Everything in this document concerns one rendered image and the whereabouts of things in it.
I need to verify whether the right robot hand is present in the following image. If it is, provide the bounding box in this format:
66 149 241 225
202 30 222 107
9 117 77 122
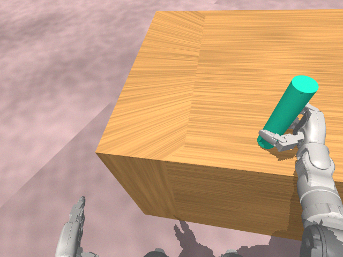
258 102 326 152

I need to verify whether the can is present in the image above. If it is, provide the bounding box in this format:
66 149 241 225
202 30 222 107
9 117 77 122
257 75 319 149

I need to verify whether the right robot arm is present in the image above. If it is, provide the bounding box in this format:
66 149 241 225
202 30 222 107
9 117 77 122
295 142 343 257

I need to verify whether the left robot hand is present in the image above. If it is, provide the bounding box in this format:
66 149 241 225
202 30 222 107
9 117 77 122
55 196 99 257

